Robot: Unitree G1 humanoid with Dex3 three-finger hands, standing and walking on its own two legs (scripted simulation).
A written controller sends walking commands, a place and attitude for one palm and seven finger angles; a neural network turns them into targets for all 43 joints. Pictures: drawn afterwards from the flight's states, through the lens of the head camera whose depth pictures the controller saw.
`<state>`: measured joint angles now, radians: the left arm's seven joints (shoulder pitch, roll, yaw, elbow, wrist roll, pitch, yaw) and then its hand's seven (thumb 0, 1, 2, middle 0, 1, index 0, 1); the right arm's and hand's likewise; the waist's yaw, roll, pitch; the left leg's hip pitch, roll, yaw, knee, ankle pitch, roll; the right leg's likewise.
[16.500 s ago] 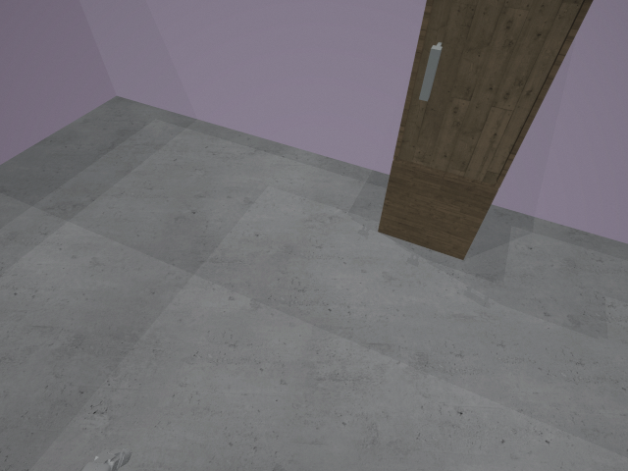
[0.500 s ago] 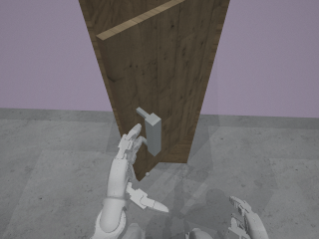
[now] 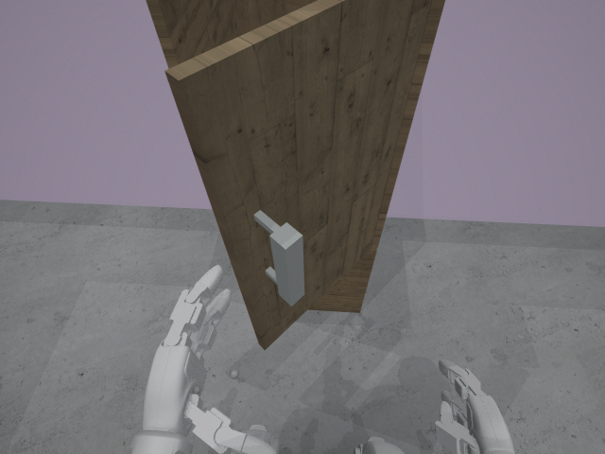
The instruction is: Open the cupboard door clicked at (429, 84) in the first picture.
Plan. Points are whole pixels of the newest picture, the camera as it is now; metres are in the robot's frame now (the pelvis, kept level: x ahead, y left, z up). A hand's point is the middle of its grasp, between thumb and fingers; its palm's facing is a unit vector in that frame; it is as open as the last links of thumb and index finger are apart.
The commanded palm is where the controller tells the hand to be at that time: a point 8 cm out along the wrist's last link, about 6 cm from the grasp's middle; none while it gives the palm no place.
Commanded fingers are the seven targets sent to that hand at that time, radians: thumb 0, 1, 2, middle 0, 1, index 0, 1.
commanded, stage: slide the hand sideways off the handle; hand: left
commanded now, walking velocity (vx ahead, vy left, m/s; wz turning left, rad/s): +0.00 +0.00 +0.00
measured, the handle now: (278, 258) +0.35 +0.06 +0.07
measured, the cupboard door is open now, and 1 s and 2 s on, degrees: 49 49 49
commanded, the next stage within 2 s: draw the hand back to the body in 0.14 s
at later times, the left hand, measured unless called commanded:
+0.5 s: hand (190, 390) +0.18 +0.12 +0.10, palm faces -0.02 -1.00 -0.08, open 16.3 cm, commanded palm +0.15 +0.18 +0.11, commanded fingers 0.00 -0.50 0.30 -0.15 -0.30 -0.15 -0.30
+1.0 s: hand (64, 372) +0.18 +0.21 +0.16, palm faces +0.21 -0.92 -0.33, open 14.3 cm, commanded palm +0.14 +0.26 +0.19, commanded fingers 0.00 0.17 0.58 -0.17 -0.30 -0.17 -0.30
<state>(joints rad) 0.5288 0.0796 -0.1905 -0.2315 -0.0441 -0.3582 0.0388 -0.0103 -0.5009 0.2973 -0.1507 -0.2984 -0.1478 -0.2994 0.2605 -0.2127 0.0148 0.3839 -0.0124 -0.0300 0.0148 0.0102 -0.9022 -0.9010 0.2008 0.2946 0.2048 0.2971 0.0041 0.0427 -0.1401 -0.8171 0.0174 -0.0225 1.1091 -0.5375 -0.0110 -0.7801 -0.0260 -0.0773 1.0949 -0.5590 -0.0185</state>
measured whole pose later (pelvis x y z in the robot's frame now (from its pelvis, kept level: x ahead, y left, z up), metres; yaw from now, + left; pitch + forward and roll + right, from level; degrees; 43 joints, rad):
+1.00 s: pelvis +0.00 +0.02 +0.05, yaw +0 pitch +3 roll -2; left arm 0.63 0.30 0.09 -0.47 -0.05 -0.04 0.10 -0.01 -0.16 0.44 -0.17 -0.30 -0.17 -0.30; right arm 0.28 -0.21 0.06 0.45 0.02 -0.07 -0.11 0.01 -0.90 -0.90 0.20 0.29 0.20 0.30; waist 0.04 0.06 -0.09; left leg -0.44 0.01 -0.01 0.79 -0.41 0.01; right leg -0.39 -0.02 -0.06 0.74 -0.40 0.01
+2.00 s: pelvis +0.01 +0.00 +0.08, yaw -1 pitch -4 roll -1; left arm 0.46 0.33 0.35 -0.38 -0.06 -0.09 0.11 0.02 0.89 0.90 -0.21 -0.30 -0.21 -0.30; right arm 0.18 -0.23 0.02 0.63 0.00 -0.10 -0.08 0.01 -0.90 -0.90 0.20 0.29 0.21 0.30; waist 0.06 0.08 0.01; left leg -0.12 0.03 0.00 0.43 -0.25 -0.01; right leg -0.07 0.01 -0.06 0.37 -0.24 -0.01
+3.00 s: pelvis -0.16 +0.04 +0.07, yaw +3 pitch -1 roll -5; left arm 0.48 0.44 0.48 -0.54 -0.03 -0.22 0.17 0.02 0.89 0.90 -0.21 -0.30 -0.21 -0.30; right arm 0.16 -0.17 -0.01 0.63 -0.02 -0.13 -0.05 0.01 -0.90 -0.90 0.20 0.29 0.21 0.30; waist 0.01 0.03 0.06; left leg -0.48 0.06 0.02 0.54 -0.05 0.07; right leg -0.45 0.10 0.03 1.14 -0.46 0.03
